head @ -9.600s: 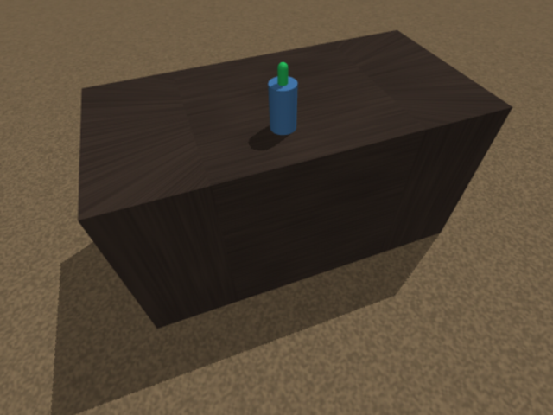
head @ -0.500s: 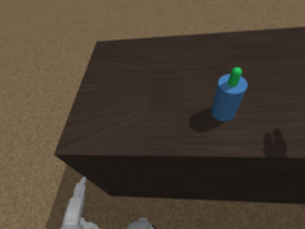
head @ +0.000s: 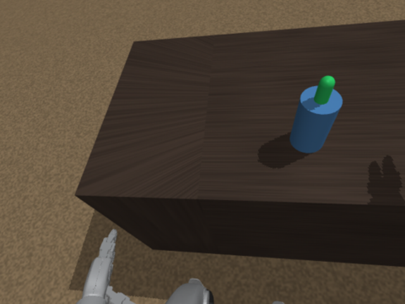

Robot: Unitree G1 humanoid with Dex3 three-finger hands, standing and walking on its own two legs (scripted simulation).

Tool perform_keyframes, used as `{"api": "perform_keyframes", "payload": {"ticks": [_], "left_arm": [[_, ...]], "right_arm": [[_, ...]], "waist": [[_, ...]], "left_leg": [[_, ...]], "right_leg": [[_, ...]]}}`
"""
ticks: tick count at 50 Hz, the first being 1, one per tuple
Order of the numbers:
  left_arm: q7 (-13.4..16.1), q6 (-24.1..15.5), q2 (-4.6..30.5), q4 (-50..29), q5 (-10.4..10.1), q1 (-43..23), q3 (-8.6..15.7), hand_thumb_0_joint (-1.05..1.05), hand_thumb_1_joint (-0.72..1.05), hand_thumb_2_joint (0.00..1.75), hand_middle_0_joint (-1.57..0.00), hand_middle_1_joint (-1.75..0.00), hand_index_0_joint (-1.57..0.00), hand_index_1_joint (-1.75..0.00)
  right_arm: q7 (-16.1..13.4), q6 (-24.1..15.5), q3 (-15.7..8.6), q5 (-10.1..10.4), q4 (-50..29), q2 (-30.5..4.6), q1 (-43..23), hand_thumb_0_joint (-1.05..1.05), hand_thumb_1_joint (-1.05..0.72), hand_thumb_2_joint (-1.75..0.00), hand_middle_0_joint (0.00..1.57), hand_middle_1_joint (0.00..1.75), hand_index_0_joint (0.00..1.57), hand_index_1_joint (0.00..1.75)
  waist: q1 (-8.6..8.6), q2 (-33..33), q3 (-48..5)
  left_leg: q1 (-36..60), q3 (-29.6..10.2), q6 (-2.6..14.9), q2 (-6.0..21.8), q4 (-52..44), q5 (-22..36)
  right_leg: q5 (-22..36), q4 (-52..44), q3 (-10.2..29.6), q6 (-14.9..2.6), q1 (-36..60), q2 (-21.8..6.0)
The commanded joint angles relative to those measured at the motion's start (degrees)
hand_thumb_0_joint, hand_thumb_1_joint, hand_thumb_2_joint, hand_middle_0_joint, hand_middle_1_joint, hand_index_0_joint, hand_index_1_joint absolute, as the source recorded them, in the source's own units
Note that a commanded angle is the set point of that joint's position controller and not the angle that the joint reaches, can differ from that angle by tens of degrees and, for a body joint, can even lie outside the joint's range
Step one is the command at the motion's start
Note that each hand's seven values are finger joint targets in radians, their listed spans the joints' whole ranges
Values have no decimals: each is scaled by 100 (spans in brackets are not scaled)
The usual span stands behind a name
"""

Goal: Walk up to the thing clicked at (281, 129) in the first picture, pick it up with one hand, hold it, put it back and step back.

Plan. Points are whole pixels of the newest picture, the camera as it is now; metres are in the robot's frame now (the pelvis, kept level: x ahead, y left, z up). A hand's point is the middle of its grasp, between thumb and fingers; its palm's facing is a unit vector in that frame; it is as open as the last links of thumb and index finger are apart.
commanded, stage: go down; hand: right
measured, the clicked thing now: (315, 113) +0.52 -0.15 +0.02
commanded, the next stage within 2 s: approach in 0.92 s
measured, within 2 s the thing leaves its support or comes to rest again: neither
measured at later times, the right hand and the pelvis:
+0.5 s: hand out of the picture +0.44 -0.35 +0.12, palm faces +0.13 +0.99 +0.01, open 17.5 cm; pelvis +0.00 +0.00 -0.01, yaw +0 degrees
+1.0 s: hand out of the picture +0.44 -0.35 +0.11, palm faces +0.13 +0.99 +0.00, open 17.5 cm; pelvis +0.00 +0.00 -0.01, yaw +0 degrees
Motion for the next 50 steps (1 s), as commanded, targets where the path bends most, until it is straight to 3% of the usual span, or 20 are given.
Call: {"api": "perform_keyframes", "payload": {"ticks": [1,3,6,10,13,17,19,21,22,24,27,28,31,32,34,35,37,40,42,50], "left_arm": [[91,-292,897,-1017,0,-50,408,0,-58,7,-5,-5,-4,-6],[99,-283,1050,-903,20,81,571,0,-57,7,-5,-5,-4,-6],[88,-296,992,-1052,22,18,492,0,-58,7,-5,-5,-4,-6],[97,-267,1193,-987,24,202,702,0,-59,8,-5,-5,-3,-6],[47,-240,931,-940,4,151,495,0,-58,8,-5,-4,-3,-6],[58,-248,1060,-1195,15,-6,548,0,-58,8,-5,-4,-4,-6],[50,-243,956,-1266,-2,-14,506,0,-57,7,-5,-4,-4,-6],[52,-216,927,-1110,-11,227,462,0,-58,8,-5,-4,-4,-6],[51,-202,982,-1032,-7,341,524,0,-58,8,-5,-4,-4,-6],[50,-216,1036,-1220,5,82,544,0,-58,7,-5,-4,-4,-6],[33,-228,892,-1147,4,206,458,0,-57,7,-5,-4,-4,-6],[48,-231,1043,-1151,16,299,588,0,-56,6,-5,-5,-4,-5],[17,-228,1015,-1256,30,297,529,0,-57,7,-5,-4,-4,-6],[33,-230,1111,-1313,30,283,642,0,-57,7,-5,-4,-4,-5],[31,-212,1089,-1201,16,306,626,0,-58,7,-5,-5,-4,-6],[41,-200,1130,-1131,12,346,668,0,-57,7,-5,-4,-4,-5],[27,-219,986,-1318,10,-54,484,0,-57,7,-5,-4,-4,-6],[23,-209,876,-1235,13,14,412,0,-57,7,-5,-4,-4,-6],[51,-212,1087,-1343,19,110,576,0,-56,6,-5,-4,-4,-5],[55,-210,1012,-1329,4,309,569,0,-56,6,-5,-4,-4,-5]], "right_arm": [[-5,-362,-219,105,-1204,-2155,-2130,0,54,-3,7,4,6,4],[2,-364,-192,109,-1231,-2188,-2245,0,55,-3,6,4,6,4],[-13,-357,-148,109,-1411,-2121,-2360,0,54,-3,7,4,6,4],[-32,-253,-221,101,-1161,-2125,-1879,0,54,-3,7,4,6,4],[-21,-290,-322,98,-1286,-2179,-1890,0,55,-4,6,4,6,4],[-31,-319,-325,120,-1332,-2150,-1994,0,54,-3,7,4,6,4],[-32,-370,-248,106,-1553,-2087,-2110,0,55,-3,7,4,6,4],[-29,-330,-368,125,-1315,-2182,-1875,0,54,-3,7,4,6,4],[-10,-320,-349,120,-1283,-2214,-1871,0,55,-3,6,4,6,4],[-16,-332,-320,92,-1320,-2254,-2068,0,55,-3,7,4,6,4],[-18,-344,-196,85,-1215,-2023,-2123,0,54,-3,7,4,6,4],[-10,-323,-245,84,-1081,-2091,-1941,0,55,-3,6,4,6,4],[-3,-359,-323,85,-1463,-2242,-2040,0,56,-3,6,4,6,4],[3,-378,-382,79,-1636,-2388,-2189,0,57,-4,6,5,6,5],[40,-325,-406,139,-1301,-2219,-1872,0,54,-3,7,4,6,4],[31,-305,-389,124,-1413,-2251,-1951,0,54,-3,7,4,6,4],[0,-321,-354,81,-1337,-2246,-2109,0,54,-3,7,4,6,4],[-19,-324,-215,52,-1272,-2091,-2143,0,54,-3,7,4,6,4],[-24,-297,-250,60,-1185,-2149,-1926,0,53,-3,7,4,6,4],[-17,-351,-347,157,-1397,-2163,-1962,0,56,-3,6,4,6,4]], "waist": [[-151,-1374,-2328],[-82,-1520,-2252],[-117,-1625,-2529],[-116,-1388,-2471],[-224,-1563,-2508],[-142,-1390,-2402],[-160,-1526,-2555],[-167,-1356,-2495],[-90,-1363,-2421],[-79,-1367,-2234],[-47,-1488,-2141],[-50,-1482,-2122],[-135,-1607,-2642],[-133,-1682,-2854],[-107,-1476,-2654],[-105,-1466,-2547],[-149,-1489,-2395],[-131,-1469,-2260],[-121,-1480,-2326],[-119,-1321,-2206]], "left_leg": [[1552,-151,248,-131,-256,1086],[1176,-111,265,-167,-226,910],[1227,-103,265,-171,-176,1034],[1437,-104,272,-158,-135,1375],[1320,-99,304,-165,-69,1377],[1338,-87,287,-176,-125,1071],[1436,-125,282,-157,-111,1150],[1614,-142,277,-140,-60,1460],[1613,-163,282,-124,-53,1527],[1420,-145,270,-136,-94,1262],[1056,-105,275,-166,-107,825],[1002,-95,275,-166,-100,822],[1246,-102,279,-158,4,1273],[1346,-135,280,-143,30,1438],[1497,-120,275,-142,20,1541],[1459,-122,283,-140,10,1453],[1366,-135,284,-133,-40,1207],[1250,-111,276,-164,-72,922],[1250,-63,275,-186,-92,891],[1252,-115,255,-161,-76,831]], "right_leg": [[2119,-667,11,-80,893,148],[2218,-648,69,-41,1004,101],[2520,-575,69,-15,1207,95],[2754,-510,48,-24,1080,121],[3101,-458,70,13,1145,94],[2494,-556,90,-28,917,84],[2536,-524,43,-33,1069,108],[2691,-466,21,-48,876,149],[2670,-456,15,-60,762,160],[2426,-481,32,-68,760,143],[2122,-522,58,-61,829,98],[2198,-506,65,-50,894,91],[2899,-378,67,-20,1159,101],[3045,-324,50,-14,1261,119],[2946,-347,44,-24,1015,138],[2803,-386,52,-45,882,154],[2515,-424,45,-59,787,142],[2195,-486,56,-64,741,129],[2328,-535,91,-34,889,99],[1926,-529,47,-87,661,123]]}}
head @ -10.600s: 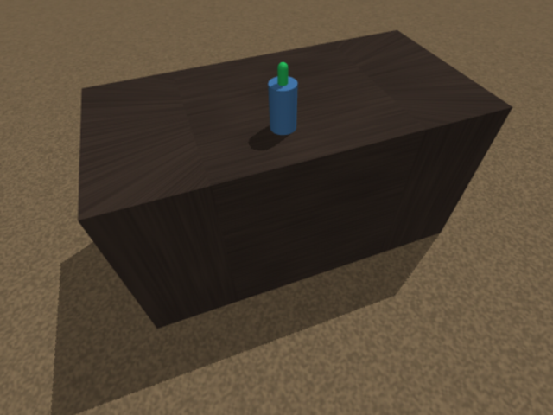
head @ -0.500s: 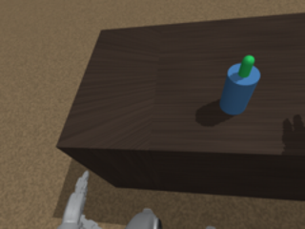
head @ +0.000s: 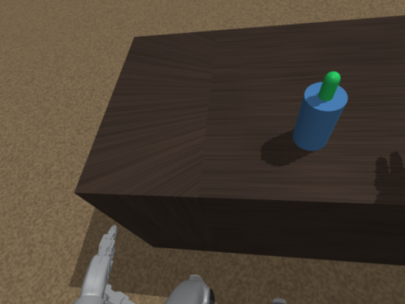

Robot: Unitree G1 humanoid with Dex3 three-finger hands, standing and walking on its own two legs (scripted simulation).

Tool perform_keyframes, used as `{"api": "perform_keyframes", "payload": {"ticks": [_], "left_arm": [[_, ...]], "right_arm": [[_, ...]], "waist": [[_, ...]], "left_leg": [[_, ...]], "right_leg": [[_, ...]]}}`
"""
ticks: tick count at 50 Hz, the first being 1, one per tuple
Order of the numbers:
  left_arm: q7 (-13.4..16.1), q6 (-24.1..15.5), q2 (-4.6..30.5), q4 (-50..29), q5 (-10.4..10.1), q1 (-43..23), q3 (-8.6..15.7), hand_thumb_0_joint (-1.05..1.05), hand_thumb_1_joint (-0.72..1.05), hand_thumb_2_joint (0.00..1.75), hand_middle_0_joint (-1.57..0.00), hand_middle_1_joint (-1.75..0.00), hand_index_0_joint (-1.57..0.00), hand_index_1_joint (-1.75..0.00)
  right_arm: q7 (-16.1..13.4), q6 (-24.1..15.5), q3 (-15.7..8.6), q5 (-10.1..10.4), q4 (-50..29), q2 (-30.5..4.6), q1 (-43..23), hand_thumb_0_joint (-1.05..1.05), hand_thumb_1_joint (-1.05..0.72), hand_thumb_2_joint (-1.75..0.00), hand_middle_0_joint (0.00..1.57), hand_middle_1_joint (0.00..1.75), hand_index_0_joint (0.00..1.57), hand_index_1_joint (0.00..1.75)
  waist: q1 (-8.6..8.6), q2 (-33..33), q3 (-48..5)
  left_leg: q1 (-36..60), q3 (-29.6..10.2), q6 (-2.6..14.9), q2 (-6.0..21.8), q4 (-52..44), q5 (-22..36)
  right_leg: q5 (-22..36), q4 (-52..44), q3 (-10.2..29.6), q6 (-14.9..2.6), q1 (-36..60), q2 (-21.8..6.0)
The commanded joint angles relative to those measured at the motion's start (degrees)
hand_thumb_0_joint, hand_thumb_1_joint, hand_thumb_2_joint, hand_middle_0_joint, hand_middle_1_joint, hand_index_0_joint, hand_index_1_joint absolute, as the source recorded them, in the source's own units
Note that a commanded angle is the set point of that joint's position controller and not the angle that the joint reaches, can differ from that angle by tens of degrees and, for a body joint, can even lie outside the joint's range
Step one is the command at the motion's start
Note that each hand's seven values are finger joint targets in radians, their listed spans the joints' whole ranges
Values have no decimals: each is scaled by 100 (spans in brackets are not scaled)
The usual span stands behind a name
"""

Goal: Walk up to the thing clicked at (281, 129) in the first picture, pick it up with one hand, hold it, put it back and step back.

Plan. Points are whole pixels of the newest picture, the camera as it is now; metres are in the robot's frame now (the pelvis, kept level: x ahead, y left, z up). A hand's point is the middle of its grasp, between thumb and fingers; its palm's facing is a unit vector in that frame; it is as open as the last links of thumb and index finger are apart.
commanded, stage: approach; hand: right
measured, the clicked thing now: (320, 110) +0.52 -0.15 +0.03
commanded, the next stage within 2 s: close in in 0.36 s
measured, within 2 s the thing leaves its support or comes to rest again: neither
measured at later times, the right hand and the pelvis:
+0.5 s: hand (373, 133) +0.47 -0.25 +0.02, palm faces +0.02 +1.00 +0.06, open 17.4 cm; pelvis -0.01 +0.00 -0.02, yaw +1 degrees
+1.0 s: hand (333, 127) +0.50 -0.18 +0.01, palm faces +0.07 +1.00 +0.02, open 17.6 cm; pelvis -0.01 +0.00 -0.04, yaw +2 degrees
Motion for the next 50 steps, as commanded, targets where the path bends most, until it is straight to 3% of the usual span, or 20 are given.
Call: {"api": "perform_keyframes", "payload": {"ticks": [1,4,7,14,18,20,22,25,26,28,31,32,34,35,38,40,42,44,46,50], "left_arm": [[118,-300,921,-774,-8,71,491,0,-59,7,-5,-3,-3,-5],[138,-315,809,-859,-16,109,383,0,-57,6,-5,-4,-4,-6],[114,-325,902,-560,26,133,523,0,-57,5,-6,-5,-5,-6],[19,-425,981,-957,114,95,655,0,-56,5,-6,-5,-5,-6],[-57,-389,884,-1311,162,310,637,0,-56,5,-6,-5,-5,-6],[-72,-355,1071,-1572,177,364,859,0,-55,4,-6,-5,-5,-6],[-132,-338,833,-1987,229,245,719,0,-55,4,-6,-5,-5,-5],[-160,-254,1021,-1877,270,570,1056,0,-57,5,-6,-6,-6,-6],[-197,-266,951,-2087,298,363,988,0,-56,5,-6,-6,-6,-6],[-204,-293,872,-2702,361,34,962,0,-55,4,-6,-5,-6,-5],[-284,-123,783,-2186,369,934,1061,0,-55,4,-5,-5,-6,-5],[-308,-101,795,-2287,372,770,1005,0,-55,5,-5,-5,-5,-5],[-293,-149,794,-3325,377,-127,969,0,-55,4,-5,-5,-5,-5],[-298,-88,730,-2774,408,371,1030,0,-55,5,-5,-5,-5,-5],[-357,82,738,-2181,340,1022,1115,0,-56,5,-5,-5,-5,-5],[-313,-24,851,-3399,366,-126,1168,0,-56,4,-5,-5,-5,-5],[-322,45,905,-2728,369,790,1357,0,-55,5,-5,-5,-5,-5],[-391,76,596,-2301,333,1004,1111,0,-55,4,-5,-5,-5,-5],[-341,-29,867,-3340,350,184,1304,0,-55,4,-5,-5,-5,-5],[-414,58,563,-2409,355,1159,1142,0,-55,4,-5,-5,-5,-5]], "right_arm": [[-26,-403,-301,188,-1297,-2142,-1952,0,61,-3,4,5,5,5],[-12,-434,-207,180,-1389,-2047,-2062,0,54,-2,6,4,6,4],[1,-417,152,195,-1095,-1444,-2004,0,50,-3,7,4,6,4],[-197,-669,549,154,-905,-680,-2218,0,48,-4,7,4,7,4],[-463,-896,417,116,-1150,-610,-2320,0,51,-5,6,4,6,4],[-687,-991,223,12,-1019,-799,-2137,0,53,-5,5,5,5,5],[-892,-1219,271,-65,-1716,-688,-2789,0,55,-5,5,5,5,5],[-1222,-1322,108,-196,-1005,-664,-2312,0,56,-3,6,4,5,4],[-1305,-1349,255,-281,-817,-382,-2202,0,58,-2,5,4,5,4],[-1550,-1632,128,-396,-2029,-692,-3412,0,59,-3,5,4,5,4],[-1773,-1492,229,-492,-1121,-157,-2400,0,60,-3,5,4,4,4],[-1813,-1404,471,-518,-683,309,-2004,0,60,-3,5,4,5,4],[-1979,-1657,268,-628,-2700,-484,-3684,0,61,-3,5,5,5,5],[-2015,-1621,316,-635,-2347,-261,-3455,0,61,-3,4,5,4,5],[-2085,-1247,533,-606,-498,752,-1674,0,58,-4,4,5,4,5],[-2197,-1499,463,-688,-2120,307,-3221,0,59,-4,4,5,4,5],[-2200,-1425,583,-656,-1467,689,-2582,0,56,-3,5,5,5,5],[-2207,-1310,804,-650,-683,1276,-1917,0,56,-4,5,5,5,5],[-2312,-1517,542,-680,-1898,732,-2972,0,58,-4,4,5,4,5],[-2311,-1417,904,-675,-997,1411,-2284,0,56,-3,5,5,4,5]], "waist": [[-181,-1317,-2198],[-152,-1351,-2306],[5,-1307,-1916],[255,-1165,-2226],[229,-1199,-2657],[215,-1162,-2658],[241,-1432,-3031],[276,-1224,-2420],[295,-1192,-2488],[259,-1839,-3612],[224,-1826,-3038],[334,-1521,-2862],[162,-2020,-4322],[175,-2121,-4192],[367,-1166,-2209],[327,-1246,-3588],[422,-1213,-2943],[431,-949,-1972],[445,-950,-3280],[500,-1091,-2370]], "left_leg": [[1584,-162,232,-121,-316,1032],[1712,-178,220,-121,-272,1277],[1229,-190,226,-126,-210,1213],[783,-138,195,-155,55,1039],[1065,-205,182,-115,272,1362],[981,-183,198,-130,392,1369],[980,-217,227,-137,546,1374],[824,-278,213,-124,550,1019],[824,-270,213,-125,631,1034],[819,-268,231,-156,788,1086],[732,-205,257,-194,805,1161],[709,-151,248,-211,800,1156],[1132,-259,239,-178,905,1403],[1061,-227,254,-198,940,1444],[643,-116,250,-252,728,998],[1132,-238,214,-197,814,1156],[878,-145,229,-223,794,974],[417,-127,228,-244,728,736],[882,-184,206,-206,820,1020],[511,-175,213,-218,793,1039]], "right_leg": [[2109,-750,-15,-113,915,166],[2357,-688,-42,-103,959,182],[2373,-588,-17,-113,871,161],[2364,-311,41,-76,782,103],[2393,-99,-44,-89,559,165],[2501,-21,-30,-59,475,160],[2522,69,-39,-40,479,150],[1724,189,-120,-97,-185,206],[1683,203,-112,-93,-298,204],[2110,312,-89,-33,389,120],[2375,379,-112,12,177,148],[2303,348,-64,0,-31,131],[2578,454,-106,15,530,68],[2739,474,-131,43,591,75],[1983,262,-69,-26,-426,111],[1807,324,-100,-73,-152,72],[1736,241,-106,-51,-167,83],[1557,223,-74,-87,-547,95],[1729,296,-43,-106,-129,58],[1863,327,-119,-78,-284,123]]}}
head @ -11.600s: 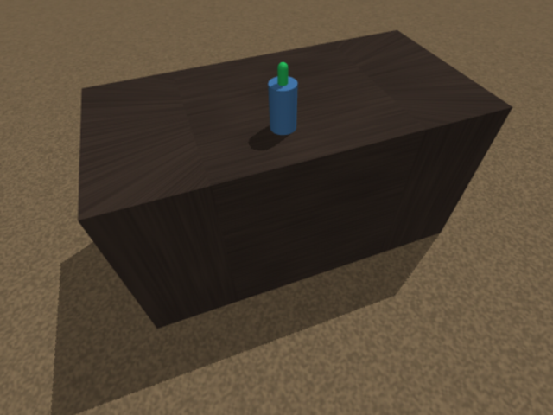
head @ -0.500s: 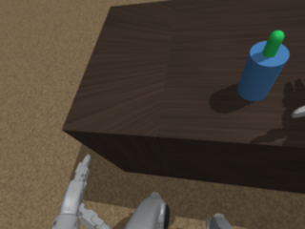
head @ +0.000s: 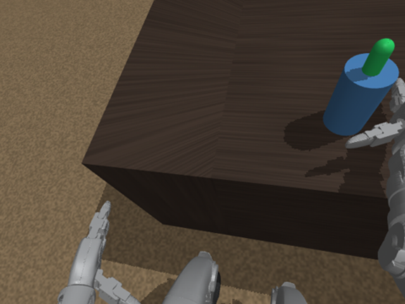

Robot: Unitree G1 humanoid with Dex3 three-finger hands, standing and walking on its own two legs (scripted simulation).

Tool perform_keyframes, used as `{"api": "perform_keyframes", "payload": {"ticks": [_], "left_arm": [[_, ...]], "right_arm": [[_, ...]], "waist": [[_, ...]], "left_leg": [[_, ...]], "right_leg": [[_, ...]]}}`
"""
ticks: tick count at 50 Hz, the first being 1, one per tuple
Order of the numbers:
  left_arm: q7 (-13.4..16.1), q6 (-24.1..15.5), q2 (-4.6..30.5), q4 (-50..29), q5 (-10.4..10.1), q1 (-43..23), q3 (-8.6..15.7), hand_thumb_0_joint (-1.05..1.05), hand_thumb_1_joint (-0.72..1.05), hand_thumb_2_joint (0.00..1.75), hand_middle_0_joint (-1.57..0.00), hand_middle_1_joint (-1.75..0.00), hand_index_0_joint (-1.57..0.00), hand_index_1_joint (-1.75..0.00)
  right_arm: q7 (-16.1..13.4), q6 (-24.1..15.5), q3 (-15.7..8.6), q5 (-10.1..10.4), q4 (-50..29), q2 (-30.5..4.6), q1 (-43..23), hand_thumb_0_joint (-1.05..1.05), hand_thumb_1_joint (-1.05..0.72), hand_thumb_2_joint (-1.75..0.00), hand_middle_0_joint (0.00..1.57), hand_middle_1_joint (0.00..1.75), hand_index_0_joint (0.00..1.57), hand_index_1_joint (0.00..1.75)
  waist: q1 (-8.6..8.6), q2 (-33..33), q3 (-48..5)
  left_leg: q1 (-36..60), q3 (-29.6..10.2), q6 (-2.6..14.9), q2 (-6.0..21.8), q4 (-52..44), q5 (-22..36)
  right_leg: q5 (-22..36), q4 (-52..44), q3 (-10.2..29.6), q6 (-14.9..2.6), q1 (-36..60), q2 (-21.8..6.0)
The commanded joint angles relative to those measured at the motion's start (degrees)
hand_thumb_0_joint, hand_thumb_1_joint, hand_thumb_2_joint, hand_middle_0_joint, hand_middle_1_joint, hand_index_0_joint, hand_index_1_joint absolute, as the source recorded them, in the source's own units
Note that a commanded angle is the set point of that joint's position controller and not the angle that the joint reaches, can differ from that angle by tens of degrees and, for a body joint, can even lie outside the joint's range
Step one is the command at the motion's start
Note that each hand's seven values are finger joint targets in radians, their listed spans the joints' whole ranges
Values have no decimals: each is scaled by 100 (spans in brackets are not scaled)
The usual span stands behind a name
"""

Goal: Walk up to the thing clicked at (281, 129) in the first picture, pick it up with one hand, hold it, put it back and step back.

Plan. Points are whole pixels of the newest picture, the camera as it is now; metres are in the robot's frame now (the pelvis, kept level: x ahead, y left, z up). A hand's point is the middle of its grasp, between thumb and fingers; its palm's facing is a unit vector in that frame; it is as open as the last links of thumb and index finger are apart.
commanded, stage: close in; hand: right
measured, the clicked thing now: (360, 87) +0.53 -0.17 +0.07
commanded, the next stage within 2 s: rest palm in 0.02 s
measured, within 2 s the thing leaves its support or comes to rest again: leaves its support in 1.40 s
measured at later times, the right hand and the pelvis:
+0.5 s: hand (358, 101) +0.51 -0.17 +0.05, palm faces +0.11 +0.99 +0.01, open 16.6 cm; pelvis -0.01 +0.01 +0.00, yaw -1 degrees
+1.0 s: hand (364, 102) +0.51 -0.18 +0.05, palm faces +0.12 +0.99 +0.01, open 11.6 cm; pelvis +0.00 +0.00 +0.00, yaw +0 degrees
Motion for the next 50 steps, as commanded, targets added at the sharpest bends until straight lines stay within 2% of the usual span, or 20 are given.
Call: {"api": "perform_keyframes", "payload": {"ticks": [1,2,6,8,12,14,18,20,24,26,31,32,34,36,37,39,42,45,48,50], "left_arm": [[89,-317,827,-1055,-37,194,564,0,-55,4,-5,-5,-5,-5],[130,-351,1041,-1355,-15,-56,796,0,-55,4,-5,-5,-5,-5],[82,-254,824,-542,-12,651,634,0,-54,4,-5,-5,-5,-5],[125,-342,1047,-1302,8,-64,827,0,-61,9,-5,-3,-2,-6],[74,-226,885,-817,-18,417,620,0,-61,10,-4,-3,-2,-6],[94,-260,1036,-1301,14,-52,763,0,-58,6,-5,-4,-4,-5],[50,-235,716,-746,23,376,472,0,-57,6,-5,-5,-4,-6],[88,-290,845,-1394,47,-69,526,0,-57,6,-5,-5,-4,-5],[64,-207,937,-838,31,648,646,0,-57,6,-5,-5,-4,-5],[50,-249,873,-1256,51,168,507,0,-57,6,-5,-5,-4,-5],[57,-274,829,-948,27,73,528,0,-57,6,-5,-5,-4,-6],[77,-317,913,-1389,33,-198,571,0,-57,6,-5,-5,-4,-6],[74,-266,881,-1147,23,149,600,0,-57,7,-4,-5,-4,-5],[64,-222,903,-781,-12,385,576,0,-57,7,-4,-5,-4,-5],[68,-219,910,-796,-17,364,621,0,-58,7,-4,-5,-3,-6],[88,-282,1014,-1326,-18,-110,727,0,-58,7,-4,-4,-3,-5],[46,-210,785,-509,-18,286,482,0,-57,7,-4,-5,-4,-5],[87,-321,877,-1222,16,-97,576,0,-56,6,-4,-5,-4,-5],[63,-215,801,-432,-35,610,567,0,-56,6,-4,-5,-4,-5],[70,-313,876,-961,4,31,652,0,-56,6,-4,-5,-4,-5]], "right_arm": [[-90,-405,22,27,-1288,-1109,-2342,0,54,-4,5,5,4,5],[-147,-514,-69,-2,-2028,-1413,-3001,0,57,-4,4,5,4,5],[-256,-370,187,-19,-1005,-807,-2146,0,56,-4,4,5,4,5],[-353,-540,63,-63,-2151,-1280,-3144,0,55,-2,8,4,7,4],[-360,-327,219,-80,-636,-645,-1790,0,54,-3,9,4,8,4],[-408,-522,49,-125,-1648,-1141,-2796,0,56,0,25,9,24,10],[-399,-452,166,-119,-534,-707,-2248,0,56,0,35,13,34,13],[-478,-631,-59,-200,-1645,-1431,-3437,0,57,0,38,15,37,16],[-456,-392,75,-231,-488,-1132,-2670,0,51,-6,48,25,47,25],[-487,-463,61,-282,-1313,-1416,-3582,0,51,-5,53,26,52,26],[-503,-274,256,-265,-732,-1063,-3237,0,50,-4,54,26,53,26],[-529,-345,201,-266,-1387,-1257,-3676,0,52,-7,55,28,54,29],[-544,-240,376,-227,-882,-855,-3143,0,48,-10,60,33,60,33],[-574,-119,163,-191,-601,-989,-2568,0,47,-14,65,38,64,38],[-569,-152,264,-178,-753,-882,-2690,0,46,-12,68,38,67,38],[-586,-313,250,-159,-1615,-990,-3188,0,42,-18,75,45,74,45],[-529,-222,381,-112,-401,-476,-2190,0,36,-27,88,56,87,56],[-552,-454,327,-158,-1599,-852,-3135,0,27,-37,95,66,94,66],[-509,-265,245,-110,-574,-716,-1891,0,16,-46,99,72,99,72],[-476,-468,443,-105,-1919,-701,-3082,0,9,-51,106,78,105,78]], "waist": [[-37,-953,-2811],[30,-1159,-3353],[-50,-1130,-2380],[-24,-1255,-3531],[-31,-723,-2441],[-60,-967,-3206],[70,-697,-2286],[117,-888,-3174],[192,-842,-2571],[121,-1084,-3194],[125,-829,-2621],[58,-1046,-3363],[34,-838,-3241],[-127,-991,-2906],[-6,-962,-2790],[-46,-1026,-3556],[-14,-710,-2044],[9,-1049,-3357],[-19,-942,-2270],[67,-1283,-3188]], "left_leg": [[2213,-30,230,-173,-444,1505],[2288,-56,238,-155,-375,1567],[1868,-18,245,-186,-483,1264],[2352,-55,226,-162,-406,1574],[2391,-72,216,-152,-482,1583],[2621,-117,210,-128,-404,1643],[2288,-100,208,-149,-405,1508],[2503,-194,180,-124,-403,1535],[2432,-182,171,-123,-488,1503],[2413,-158,180,-133,-423,1487],[2092,-108,162,-157,-526,871],[2412,-121,163,-143,-472,1069],[2611,-62,169,-165,-479,1211],[2372,7,193,-193,-458,1325],[2231,41,199,-212,-449,1373],[2575,1,209,-190,-415,1616],[1984,42,224,-216,-494,1206],[2363,5,202,-197,-485,1400],[2051,35,214,-212,-529,1445],[2065,-17,227,-194,-419,1680]], "right_leg": [[2287,-913,-3,-63,1042,153],[2355,-879,10,-59,1344,115],[2214,-943,-28,-38,1144,147],[2390,-860,-33,-46,1521,140],[2135,-905,-79,-81,708,193],[2171,-899,-80,-68,975,182],[1950,-841,-83,-96,474,191],[1932,-762,-82,-120,815,164],[1814,-798,-133,-113,568,224],[1933,-804,-95,-98,875,199],[1329,-892,-55,-123,520,164],[1546,-889,-61,-99,847,162],[1651,-906,-106,-97,779,191],[1958,-1003,-67,-50,897,181],[2141,-1004,-25,-31,971,161],[2343,-954,-39,-31,1296,148],[2003,-1076,-1,-50,693,147],[2223,-1046,-30,-30,1513,122],[2423,-1083,-27,-17,1199,151],[2857,-977,22,6,1724,100]]}}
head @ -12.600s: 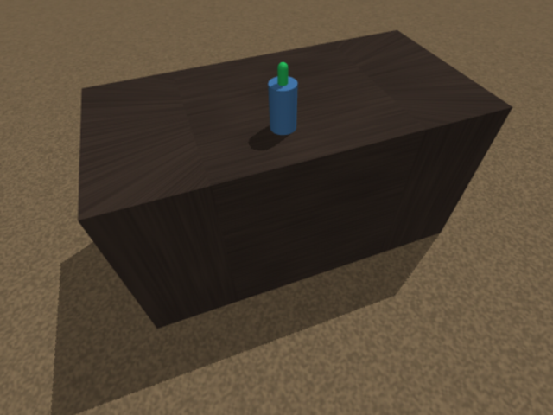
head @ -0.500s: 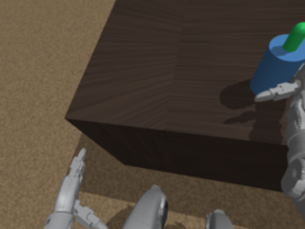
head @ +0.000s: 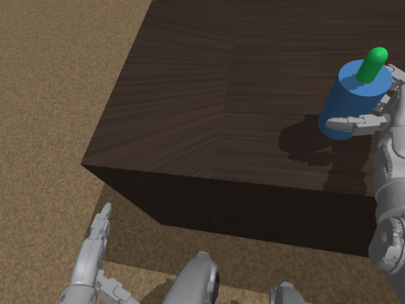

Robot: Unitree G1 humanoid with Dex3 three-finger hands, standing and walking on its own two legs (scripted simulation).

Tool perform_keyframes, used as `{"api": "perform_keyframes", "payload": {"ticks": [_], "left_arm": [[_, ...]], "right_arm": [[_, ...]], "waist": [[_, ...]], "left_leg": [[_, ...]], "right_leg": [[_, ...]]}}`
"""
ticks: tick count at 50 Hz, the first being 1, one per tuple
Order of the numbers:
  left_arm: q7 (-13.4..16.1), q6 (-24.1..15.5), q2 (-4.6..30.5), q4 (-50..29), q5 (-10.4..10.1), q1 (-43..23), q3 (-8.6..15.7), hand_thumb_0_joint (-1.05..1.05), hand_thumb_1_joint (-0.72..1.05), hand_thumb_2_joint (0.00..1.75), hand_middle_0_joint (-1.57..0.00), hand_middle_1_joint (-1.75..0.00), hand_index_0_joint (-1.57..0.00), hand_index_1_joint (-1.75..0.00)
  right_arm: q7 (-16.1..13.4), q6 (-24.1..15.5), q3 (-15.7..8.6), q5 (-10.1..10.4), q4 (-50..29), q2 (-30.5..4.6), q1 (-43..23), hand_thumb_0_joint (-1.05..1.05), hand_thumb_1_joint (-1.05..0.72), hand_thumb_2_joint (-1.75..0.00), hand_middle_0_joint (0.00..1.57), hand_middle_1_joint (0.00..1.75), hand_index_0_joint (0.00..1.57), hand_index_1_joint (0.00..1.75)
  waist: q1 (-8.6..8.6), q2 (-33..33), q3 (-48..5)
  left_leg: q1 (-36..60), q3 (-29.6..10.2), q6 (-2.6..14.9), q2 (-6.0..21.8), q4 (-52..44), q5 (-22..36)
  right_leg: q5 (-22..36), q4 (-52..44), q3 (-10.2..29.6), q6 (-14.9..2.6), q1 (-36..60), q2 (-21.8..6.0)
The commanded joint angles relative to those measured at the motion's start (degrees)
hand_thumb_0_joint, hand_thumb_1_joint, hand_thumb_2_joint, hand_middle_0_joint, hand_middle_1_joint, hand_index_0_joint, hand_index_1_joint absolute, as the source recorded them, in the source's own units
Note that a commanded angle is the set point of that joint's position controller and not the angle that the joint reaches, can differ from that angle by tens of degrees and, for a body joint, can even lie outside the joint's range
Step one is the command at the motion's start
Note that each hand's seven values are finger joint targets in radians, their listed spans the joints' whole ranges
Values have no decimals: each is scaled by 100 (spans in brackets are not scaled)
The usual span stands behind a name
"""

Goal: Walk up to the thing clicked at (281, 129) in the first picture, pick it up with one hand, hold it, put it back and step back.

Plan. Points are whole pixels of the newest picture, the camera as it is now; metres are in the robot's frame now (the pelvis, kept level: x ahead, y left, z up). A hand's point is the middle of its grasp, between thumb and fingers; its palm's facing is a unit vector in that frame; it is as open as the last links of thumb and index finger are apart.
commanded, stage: close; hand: right
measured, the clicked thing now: (355, 94) +0.52 -0.16 +0.06
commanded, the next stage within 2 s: settle in 0.10 s
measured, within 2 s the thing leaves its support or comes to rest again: leaves its support in 0.40 s
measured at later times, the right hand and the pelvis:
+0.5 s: hand (362, 98) +0.50 -0.17 +0.07, palm faces +0.10 +1.00 -0.01, open 11.0 cm; pelvis +0.00 +0.00 +0.01, yaw +0 degrees
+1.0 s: hand (371, 83) +0.50 -0.17 +0.11, palm faces +0.10 +1.00 -0.01, open 11.1 cm; pelvis +0.00 +0.00 +0.03, yaw +0 degrees
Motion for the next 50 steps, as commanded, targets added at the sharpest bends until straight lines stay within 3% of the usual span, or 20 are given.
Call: {"api": "perform_keyframes", "payload": {"ticks": [1,9,13,15,17,21,23,26,28,30,32,34,36,38,40,42,44,46,48,50], "left_arm": [[117,-327,930,-1059,-1,172,641,0,-56,6,-4,-5,-4,-5],[96,-257,1012,-838,-69,347,724,0,-55,5,-4,-4,-3,-5],[108,-289,791,-911,-51,90,487,0,-58,7,-6,-5,-4,-6],[151,-267,909,-702,-75,139,527,0,-58,7,-5,-5,-4,-6],[154,-313,914,-1158,-59,-170,465,0,-57,7,-5,-5,-4,-6],[197,-273,1011,-395,-123,146,639,0,-57,7,-5,-5,-4,-6],[233,-337,1017,-863,-71,-312,603,0,-57,7,-5,-5,-5,-6],[176,-282,771,123,-122,376,493,0,-56,6,-5,-5,-5,-6],[269,-386,1193,-1024,-80,-738,708,0,-57,6,-5,-5,-5,-5],[231,-276,737,-96,-65,221,427,0,-56,6,-5,-5,-4,-6],[196,-282,744,321,-141,301,390,0,-57,7,-5,-5,-4,-6],[304,-424,1205,-1106,-105,-1026,674,0,-57,6,-5,-4,-4,-5],[261,-333,667,-38,-101,188,362,0,-56,6,-5,-5,-4,-5],[244,-340,758,360,-186,285,428,0,-57,7,-5,-5,-4,-6],[332,-454,1199,-989,-113,-865,686,0,-56,5,-5,-5,-4,-5],[263,-345,548,400,-76,558,308,0,-56,6,-5,-5,-4,-5],[239,-389,709,418,-186,47,408,0,-57,7,-5,-5,-4,-6],[319,-468,1090,-593,-90,-848,626,0,-57,6,-5,-4,-4,-5],[257,-380,492,431,-89,261,203,0,-56,6,-4,-5,-4,-5],[242,-431,687,200,-201,-103,322,0,-57,7,-5,-5,-4,-6]], "right_arm": [[102,-406,71,16,-1641,-1054,-2640,0,5,-55,111,83,110,83],[63,-286,-251,66,-1108,-1246,-2041,0,-17,-89,127,113,128,113],[160,-397,136,113,-1915,-926,-2892,0,-19,-105,119,120,121,120],[133,-326,-319,127,-1586,-1472,-2465,0,-17,-113,121,127,123,127],[135,-425,-116,131,-2588,-1523,-3335,0,-16,-115,121,129,124,129],[83,-134,-153,214,-1161,-1203,-2110,0,-13,-117,122,131,125,131],[-30,-399,-171,111,-2977,-1850,-3967,0,-13,-116,122,130,125,130],[132,60,297,229,15,-274,-1448,0,-7,-114,118,127,122,127],[7,-395,-286,115,-3304,-2103,-4109,0,-6,-115,119,128,123,129],[93,-145,331,168,-1924,-951,-3256,0,-7,-116,119,130,123,130],[196,211,185,315,42,-327,-1362,0,-5,-120,119,132,123,132],[48,-308,-205,185,-3307,-2044,-4381,0,-6,-119,121,133,125,133],[104,-75,310,248,-1956,-937,-3355,0,-7,-121,121,134,125,134],[158,263,69,326,271,-469,-1247,0,-6,-120,119,133,123,133],[19,-310,-272,190,-3606,-2212,-4490,0,-6,-121,120,134,125,134],[98,-32,409,226,-2014,-821,-3327,0,-6,-121,119,134,124,134],[135,305,182,323,102,-385,-1504,0,-9,-123,118,134,123,134],[-15,-276,-204,182,-3669,-2132,-4707,0,-6,-124,121,137,126,137],[69,44,471,229,-1841,-751,-3300,0,-9,-126,120,138,125,138],[138,316,259,313,-221,-453,-1772,0,-10,-125,116,134,121,134]], "waist": [[73,-1287,-3264],[-98,-978,-3004],[1,-1105,-3281],[-129,-1008,-3139],[-138,-1271,-3819],[-44,-641,-2434],[-248,-1268,-3751],[7,-315,-1668],[-338,-1363,-4115],[-162,-1118,-3002],[-121,-213,-1595],[-304,-1171,-4175],[-169,-813,-2875],[-101,202,-1349],[-376,-1218,-4289],[-167,-1102,-2780],[-125,-82,-1446],[-383,-1347,-4177],[-202,-921,-2517],[-176,-131,-1880]], "left_leg": [[2069,34,217,-211,-378,1716],[2415,63,216,-204,-455,1836],[2653,-25,220,-164,-508,1955],[2768,-33,208,-153,-570,2022],[3083,-67,194,-150,-626,2157],[2714,-36,178,-175,-914,1732],[3074,-100,181,-155,-840,1868],[2378,30,191,-208,-1043,1390],[3157,-116,187,-134,-862,1955],[2846,31,216,-213,-958,1768],[2481,106,181,-229,-1149,1581],[3423,-91,166,-130,-1008,1974],[3214,-49,172,-164,-1161,1630],[2741,50,126,-201,-1376,1386],[3700,-190,145,-91,-1107,2119],[3048,-18,199,-191,-1150,2048],[2691,31,155,-195,-1342,1696],[3590,-171,185,-102,-1128,2181],[3129,5,195,-197,-1288,1800],[3015,16,139,-193,-1458,1665]], "right_leg": [[2897,-830,7,2,1726,71],[2906,-969,5,4,1453,130],[2710,-971,-56,-29,1481,159],[2715,-1006,-75,-47,1439,183],[2859,-1041,-110,-46,1885,204],[2246,-1253,-80,-112,1315,220],[2522,-1237,-128,-71,2121,194],[1943,-1409,-60,-126,1189,219],[2719,-1346,-82,-42,2324,156],[2675,-1419,-82,-30,2140,175],[2439,-1563,9,-74,1401,185],[2629,-1496,-80,-54,2362,157],[2070,-1559,-154,-108,1823,220],[1783,-1695,-66,-182,1166,234],[2609,-1568,-159,-77,2450,204],[2806,-1586,-145,-44,2288,221],[2308,-1713,-73,-120,1515,224],[2798,-1646,-127,-52,2548,180],[2447,-1732,-132,-69,2145,209],[2177,-1837,-91,-133,1716,222]]}}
